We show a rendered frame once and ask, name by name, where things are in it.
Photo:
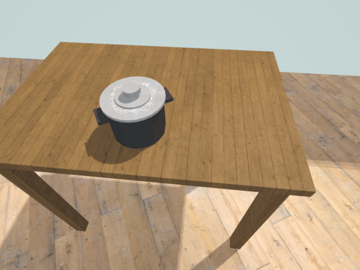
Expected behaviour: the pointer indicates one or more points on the knob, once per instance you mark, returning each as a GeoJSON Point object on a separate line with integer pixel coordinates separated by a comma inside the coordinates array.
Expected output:
{"type": "Point", "coordinates": [131, 89]}

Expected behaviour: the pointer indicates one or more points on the pot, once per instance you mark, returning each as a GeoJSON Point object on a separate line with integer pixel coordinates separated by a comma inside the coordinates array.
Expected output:
{"type": "Point", "coordinates": [139, 134]}

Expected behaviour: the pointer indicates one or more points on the lid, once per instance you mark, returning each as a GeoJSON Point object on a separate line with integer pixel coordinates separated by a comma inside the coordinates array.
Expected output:
{"type": "Point", "coordinates": [129, 110]}

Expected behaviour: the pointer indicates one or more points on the table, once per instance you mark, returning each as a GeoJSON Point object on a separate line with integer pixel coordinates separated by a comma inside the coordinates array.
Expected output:
{"type": "Point", "coordinates": [229, 126]}

